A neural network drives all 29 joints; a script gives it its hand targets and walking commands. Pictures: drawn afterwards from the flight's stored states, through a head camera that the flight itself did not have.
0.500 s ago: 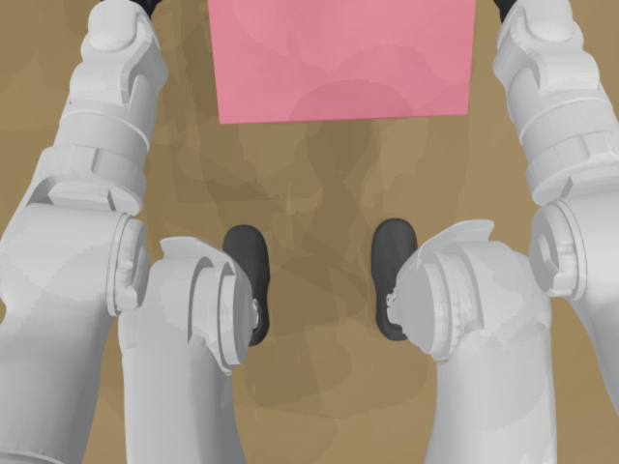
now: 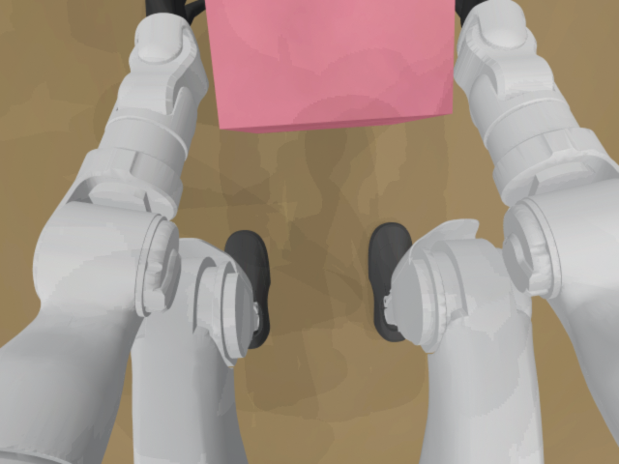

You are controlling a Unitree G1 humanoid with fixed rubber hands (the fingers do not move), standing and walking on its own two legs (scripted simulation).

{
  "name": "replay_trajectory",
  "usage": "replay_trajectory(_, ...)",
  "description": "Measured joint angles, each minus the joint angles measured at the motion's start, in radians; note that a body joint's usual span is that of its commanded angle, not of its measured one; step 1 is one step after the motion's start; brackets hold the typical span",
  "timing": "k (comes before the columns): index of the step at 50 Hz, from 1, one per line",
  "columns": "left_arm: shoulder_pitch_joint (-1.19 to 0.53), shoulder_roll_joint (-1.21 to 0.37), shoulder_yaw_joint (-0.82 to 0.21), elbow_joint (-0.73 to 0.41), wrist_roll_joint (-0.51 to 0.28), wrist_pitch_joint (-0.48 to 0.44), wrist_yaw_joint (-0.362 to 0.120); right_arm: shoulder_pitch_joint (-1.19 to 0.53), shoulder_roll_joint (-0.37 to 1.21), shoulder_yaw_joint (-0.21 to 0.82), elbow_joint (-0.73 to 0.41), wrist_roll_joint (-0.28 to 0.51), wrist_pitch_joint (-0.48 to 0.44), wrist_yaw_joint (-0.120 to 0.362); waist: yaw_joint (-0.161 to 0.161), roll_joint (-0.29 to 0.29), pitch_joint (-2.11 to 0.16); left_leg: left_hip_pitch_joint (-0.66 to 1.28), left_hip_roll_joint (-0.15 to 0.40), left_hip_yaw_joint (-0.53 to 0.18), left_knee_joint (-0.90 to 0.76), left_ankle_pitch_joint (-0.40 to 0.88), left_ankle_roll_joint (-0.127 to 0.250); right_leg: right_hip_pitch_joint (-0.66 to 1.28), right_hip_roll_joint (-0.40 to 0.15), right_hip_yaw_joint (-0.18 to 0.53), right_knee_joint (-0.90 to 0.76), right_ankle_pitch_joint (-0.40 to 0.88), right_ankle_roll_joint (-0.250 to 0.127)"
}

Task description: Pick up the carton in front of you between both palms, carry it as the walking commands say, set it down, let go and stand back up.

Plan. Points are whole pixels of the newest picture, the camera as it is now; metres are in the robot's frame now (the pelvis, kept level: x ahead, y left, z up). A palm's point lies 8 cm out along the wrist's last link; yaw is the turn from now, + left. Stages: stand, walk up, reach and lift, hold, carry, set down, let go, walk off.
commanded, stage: reach and lift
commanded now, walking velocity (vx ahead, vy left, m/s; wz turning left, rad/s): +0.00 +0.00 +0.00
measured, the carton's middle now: (324, 37) +0.52 -0.03 -0.25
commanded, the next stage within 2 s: none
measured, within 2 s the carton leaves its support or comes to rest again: leaves its support in 0.20 s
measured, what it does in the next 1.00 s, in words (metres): rises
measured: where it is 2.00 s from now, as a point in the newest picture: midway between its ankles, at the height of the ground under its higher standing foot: (320, 305)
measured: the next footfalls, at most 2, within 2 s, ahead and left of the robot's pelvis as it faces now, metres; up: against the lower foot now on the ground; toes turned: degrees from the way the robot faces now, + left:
none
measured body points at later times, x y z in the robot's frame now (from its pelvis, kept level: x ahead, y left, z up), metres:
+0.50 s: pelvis +0.01 +0.01 +0.03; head +0.28 -0.02 +0.38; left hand +0.53 +0.12 -0.05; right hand +0.51 -0.19 -0.05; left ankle +0.13 +0.13 -0.34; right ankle +0.12 -0.12 -0.34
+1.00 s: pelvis +0.03 +0.01 +0.16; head +0.24 -0.01 +0.55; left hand +0.50 +0.12 +0.11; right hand +0.48 -0.19 +0.10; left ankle +0.13 +0.12 -0.34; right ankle +0.12 -0.12 -0.34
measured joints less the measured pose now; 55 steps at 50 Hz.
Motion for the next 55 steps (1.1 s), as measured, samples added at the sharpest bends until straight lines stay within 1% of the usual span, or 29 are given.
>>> replay_trajectory(2,-0.018,-0.003,0.014,0.022,0.009,0.003,0.005,-0.021,0.001,-0.008,0.028,-0.007,0.003,0.002,0.0,0.0,0.003,-0.001,0.0,0.0,0.003,0.003,0.0,0.0,0.001,0.0,0.002,0.003,0.0)
replay_trajectory(4,-0.035,-0.005,0.043,0.036,0.034,0.022,0.0,-0.04,0.001,-0.025,0.044,-0.024,0.022,0.007,0.001,0.001,0.004,-0.004,-0.001,-0.001,0.011,0.004,0.001,-0.003,0.002,0.0,0.009,0.005,0.001)
replay_trajectory(7,-0.038,-0.01,0.08,0.027,0.064,0.057,-0.005,-0.047,0.001,-0.046,0.035,-0.047,0.062,0.01,0.001,0.003,0.002,-0.011,-0.003,-0.001,0.03,0.003,0.001,-0.011,0.003,0.002,0.028,0.005,0.002)
replay_trajectory(9,-0.022,-0.013,0.085,-0.001,0.067,0.076,-0.001,-0.036,0.002,-0.047,0.007,-0.049,0.086,0.009,0.002,0.004,-0.002,-0.017,-0.005,0.0,0.043,0.002,0.0,-0.017,0.005,0.004,0.041,0.004,0.003)
replay_trajectory(12,0.011,-0.01,0.064,-0.049,0.046,0.106,0.004,0.007,0.007,-0.035,-0.061,-0.038,0.124,-0.005,0.002,0.007,-0.019,-0.021,-0.012,-0.003,0.059,-0.002,-0.005,-0.021,0.006,0.005,0.056,0.001,0.005)
replay_trajectory(15,0.072,-0.022,0.068,-0.134,0.041,0.144,0.009,0.082,0.017,-0.041,-0.151,-0.043,0.153,-0.016,0.008,0.011,-0.06,-0.007,-0.023,-0.01,0.062,-0.015,-0.013,-0.009,0.012,0.007,0.058,-0.006,0.008)
replay_trajectory(16,0.102,-0.032,0.082,-0.167,0.05,0.155,0.01,0.11,0.026,-0.056,-0.183,-0.053,0.167,-0.016,0.011,0.012,-0.08,0.002,-0.027,-0.013,0.055,0.006,-0.015,-0.001,0.015,0.006,0.054,-0.009,0.01)
replay_trajectory(17,0.135,-0.043,0.1,-0.197,0.063,0.167,0.009,0.141,0.041,-0.08,-0.215,-0.068,0.181,-0.016,0.012,0.012,-0.105,0.011,-0.028,-0.016,0.052,0.011,-0.016,0.008,0.019,0.005,0.049,-0.012,0.011)
replay_trajectory(18,0.167,-0.056,0.122,-0.225,0.081,0.179,0.006,0.17,0.056,-0.105,-0.243,-0.089,0.197,-0.013,0.012,0.011,-0.135,0.021,-0.033,-0.019,0.049,-0.01,-0.017,0.016,0.022,0.007,0.041,-0.015,0.013)
replay_trajectory(21,0.249,-0.107,0.198,-0.293,0.147,0.224,-0.008,0.248,0.108,-0.194,-0.309,-0.17,0.247,0.006,0.005,0.008,-0.232,0.048,-0.038,-0.021,0.014,-0.038,-0.025,0.042,0.028,0.012,0.001,-0.02,0.017)
replay_trajectory(25,0.318,-0.181,0.329,-0.335,0.285,0.278,-0.044,0.319,0.179,-0.322,-0.352,-0.294,0.303,0.044,-0.002,0.004,-0.354,0.093,-0.033,-0.017,-0.066,-0.038,-0.013,0.083,0.034,0.017,-0.081,-0.012,0.02)
replay_trajectory(27,0.334,-0.213,0.392,-0.346,0.357,0.301,-0.064,0.336,0.206,-0.377,-0.357,-0.355,0.324,0.066,0.001,0.0,-0.398,0.118,-0.037,-0.016,-0.114,-0.022,-0.014,0.105,0.041,0.021,-0.129,-0.001,0.022)
replay_trajectory(29,0.347,-0.234,0.437,-0.36,0.411,0.32,-0.08,0.346,0.228,-0.421,-0.363,-0.409,0.34,0.086,0.004,-0.004,-0.431,0.142,-0.046,-0.017,-0.155,-0.026,-0.013,0.126,0.049,0.027,-0.176,0.012,0.025)
replay_trajectory(32,0.363,-0.253,0.467,-0.39,0.454,0.34,-0.099,0.359,0.255,-0.465,-0.388,-0.468,0.355,0.107,0.004,-0.003,-0.464,0.174,-0.06,-0.021,-0.217,-0.012,-0.015,0.158,0.054,0.031,-0.24,0.029,0.027)
replay_trajectory(34,0.372,-0.262,0.478,-0.407,0.47,0.348,-0.107,0.371,0.268,-0.482,-0.41,-0.491,0.362,0.116,0.003,0.001,-0.479,0.195,-0.064,-0.025,-0.254,-0.003,-0.016,0.18,0.054,0.032,-0.278,0.037,0.027)
replay_trajectory(39,0.409,-0.29,0.481,-0.457,0.488,0.363,-0.116,0.423,0.288,-0.485,-0.475,-0.5,0.383,0.129,0.004,0.003,-0.508,0.253,-0.061,-0.028,-0.332,0.007,-0.008,0.239,0.054,0.032,-0.358,0.048,0.028)
replay_trajectory(46,0.521,-0.317,0.437,-0.545,0.464,0.381,-0.118,0.529,0.316,-0.449,-0.561,-0.475,0.401,0.129,0.01,-0.004,-0.54,0.369,-0.053,-0.029,-0.428,0.0,-0.005,0.353,0.056,0.035,-0.453,0.042,0.026)
replay_trajectory(50,0.588,-0.326,0.414,-0.572,0.448,0.385,-0.118,0.59,0.334,-0.432,-0.586,-0.466,0.405,0.126,0.012,-0.005,-0.555,0.458,-0.052,-0.033,-0.486,-0.005,-0.004,0.441,0.053,0.034,-0.511,0.036,0.022)
replay_trajectory(55,0.663,-0.338,0.395,-0.579,0.44,0.383,-0.118,0.664,0.353,-0.419,-0.595,-0.464,0.403,0.125,0.012,-0.005,-0.572,0.585,-0.05,-0.038,-0.57,-0.006,-0.001,0.57,0.05,0.032,-0.594,0.033,0.018)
